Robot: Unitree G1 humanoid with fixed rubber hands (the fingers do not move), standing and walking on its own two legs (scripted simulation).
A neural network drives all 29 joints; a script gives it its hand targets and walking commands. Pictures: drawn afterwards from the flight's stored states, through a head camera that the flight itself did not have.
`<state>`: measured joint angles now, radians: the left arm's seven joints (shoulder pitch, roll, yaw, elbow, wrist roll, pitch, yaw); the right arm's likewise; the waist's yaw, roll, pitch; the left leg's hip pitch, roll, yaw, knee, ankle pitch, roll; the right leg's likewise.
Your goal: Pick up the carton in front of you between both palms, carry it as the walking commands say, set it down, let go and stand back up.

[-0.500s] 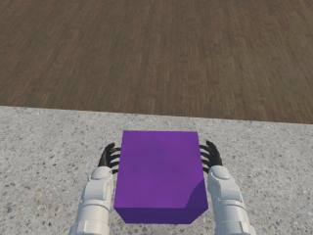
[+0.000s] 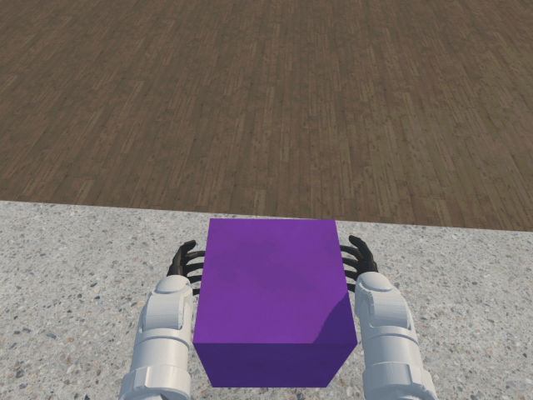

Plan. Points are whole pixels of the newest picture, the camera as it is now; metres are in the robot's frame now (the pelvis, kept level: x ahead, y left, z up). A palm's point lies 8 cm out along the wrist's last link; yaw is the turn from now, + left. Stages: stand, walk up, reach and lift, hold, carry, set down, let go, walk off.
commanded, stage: reach and lift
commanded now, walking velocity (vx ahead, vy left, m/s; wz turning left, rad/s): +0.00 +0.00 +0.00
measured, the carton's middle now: (271, 307) +0.30 +0.00 -0.05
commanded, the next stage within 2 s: hold in 0.64 s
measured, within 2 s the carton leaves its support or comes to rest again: neither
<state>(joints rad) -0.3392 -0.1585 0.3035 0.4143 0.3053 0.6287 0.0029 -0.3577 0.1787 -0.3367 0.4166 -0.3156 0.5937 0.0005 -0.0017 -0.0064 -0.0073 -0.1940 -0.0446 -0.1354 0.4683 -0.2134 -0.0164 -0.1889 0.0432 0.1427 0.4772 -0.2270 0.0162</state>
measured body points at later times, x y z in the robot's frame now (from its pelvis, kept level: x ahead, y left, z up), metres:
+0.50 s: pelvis +0.02 +0.00 +0.01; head -0.02 +0.00 +0.46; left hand +0.32 +0.15 +0.03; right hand +0.32 -0.15 +0.04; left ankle +0.03 +0.13 -0.74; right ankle +0.02 -0.13 -0.74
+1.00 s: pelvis +0.01 +0.00 +0.01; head -0.04 +0.00 +0.45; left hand +0.31 +0.15 +0.05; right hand +0.31 -0.15 +0.05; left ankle +0.03 +0.13 -0.74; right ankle +0.02 -0.13 -0.74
